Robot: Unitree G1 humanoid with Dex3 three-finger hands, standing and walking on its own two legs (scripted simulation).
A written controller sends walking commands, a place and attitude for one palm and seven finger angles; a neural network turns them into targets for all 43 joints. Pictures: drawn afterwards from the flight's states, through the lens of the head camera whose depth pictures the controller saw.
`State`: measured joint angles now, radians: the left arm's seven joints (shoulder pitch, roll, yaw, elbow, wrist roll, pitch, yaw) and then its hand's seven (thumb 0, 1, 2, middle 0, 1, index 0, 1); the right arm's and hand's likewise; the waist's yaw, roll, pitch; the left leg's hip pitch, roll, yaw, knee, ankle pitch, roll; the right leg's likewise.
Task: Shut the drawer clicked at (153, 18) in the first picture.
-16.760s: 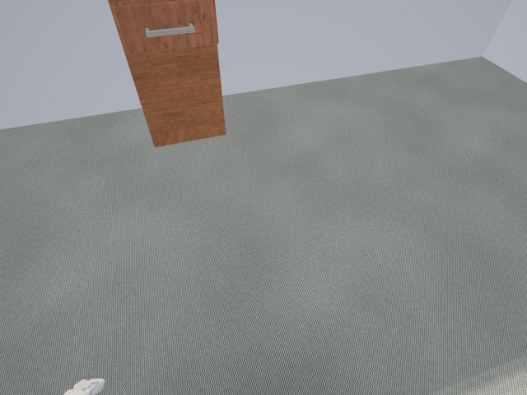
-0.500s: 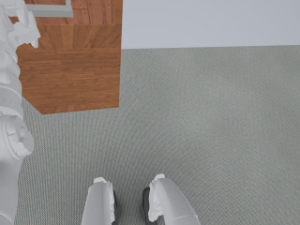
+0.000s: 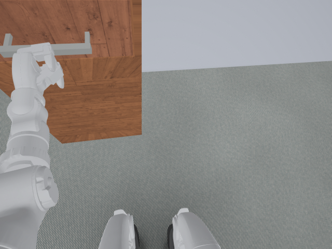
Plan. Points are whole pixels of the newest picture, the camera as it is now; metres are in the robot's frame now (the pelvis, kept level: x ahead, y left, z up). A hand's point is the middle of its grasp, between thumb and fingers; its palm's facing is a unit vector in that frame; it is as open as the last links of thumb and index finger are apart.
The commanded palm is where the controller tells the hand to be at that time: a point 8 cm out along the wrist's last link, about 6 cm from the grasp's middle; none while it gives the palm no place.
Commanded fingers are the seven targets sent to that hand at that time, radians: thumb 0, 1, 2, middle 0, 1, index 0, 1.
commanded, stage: draw the hand back to the body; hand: left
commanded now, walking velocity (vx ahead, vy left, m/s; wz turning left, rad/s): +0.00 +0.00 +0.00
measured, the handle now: (48, 43) +0.59 +0.23 +0.06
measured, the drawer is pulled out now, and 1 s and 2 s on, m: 0.00 0.00 0.00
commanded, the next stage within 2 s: step back with the hand held close in 1.34 s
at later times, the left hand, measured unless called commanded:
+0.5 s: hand (16, 114) +0.36 +0.21 +0.14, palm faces +0.10 -0.99 -0.08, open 3.3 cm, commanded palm +0.32 +0.26 +0.16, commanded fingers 0.00 0.90 0.90 -1.40 -1.60 -1.40 -1.60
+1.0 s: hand out of the picture +0.24 +0.23 +0.22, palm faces +0.38 -0.85 -0.35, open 3.2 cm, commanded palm +0.19 +0.27 +0.25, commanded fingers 0.00 0.90 0.90 -1.40 -1.60 -1.40 -1.60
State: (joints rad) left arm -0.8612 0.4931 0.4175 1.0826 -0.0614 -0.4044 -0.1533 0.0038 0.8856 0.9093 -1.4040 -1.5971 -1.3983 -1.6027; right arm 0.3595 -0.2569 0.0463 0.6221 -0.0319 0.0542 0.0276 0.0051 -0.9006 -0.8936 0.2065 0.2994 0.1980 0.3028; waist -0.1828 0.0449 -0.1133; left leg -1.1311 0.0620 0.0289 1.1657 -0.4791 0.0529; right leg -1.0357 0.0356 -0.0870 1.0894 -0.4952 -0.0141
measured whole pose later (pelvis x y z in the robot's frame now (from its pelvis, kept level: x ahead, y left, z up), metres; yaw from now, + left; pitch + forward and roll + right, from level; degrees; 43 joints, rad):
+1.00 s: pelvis +0.03 -0.02 +0.10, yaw +3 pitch -4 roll +0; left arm 0.36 0.32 0.21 -0.25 -0.08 -0.06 0.10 0.01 0.89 0.90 -1.41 -1.60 -1.40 -1.60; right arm 0.17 -0.24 0.04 0.60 0.01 -0.02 -0.06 0.01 -0.90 -0.89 0.21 0.30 0.20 0.30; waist 0.04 0.08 0.02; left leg -0.12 0.00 0.06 0.42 -0.23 0.03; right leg -0.05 0.01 -0.05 0.38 -0.26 -0.02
